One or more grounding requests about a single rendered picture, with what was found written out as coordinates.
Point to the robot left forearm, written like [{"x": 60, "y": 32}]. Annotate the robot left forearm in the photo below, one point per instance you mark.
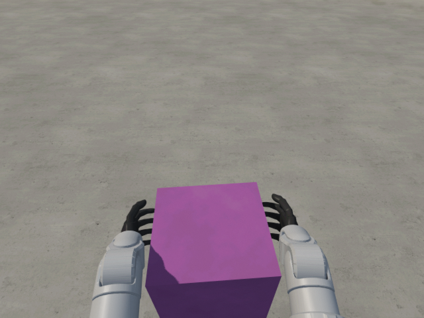
[{"x": 118, "y": 283}]

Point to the robot right forearm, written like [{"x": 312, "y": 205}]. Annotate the robot right forearm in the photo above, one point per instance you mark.
[{"x": 308, "y": 278}]

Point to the carton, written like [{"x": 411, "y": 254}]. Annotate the carton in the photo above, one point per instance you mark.
[{"x": 211, "y": 253}]

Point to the robot right hand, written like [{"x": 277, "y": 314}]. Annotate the robot right hand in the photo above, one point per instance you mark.
[{"x": 285, "y": 216}]

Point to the robot left hand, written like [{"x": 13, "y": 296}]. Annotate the robot left hand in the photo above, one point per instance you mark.
[{"x": 132, "y": 223}]

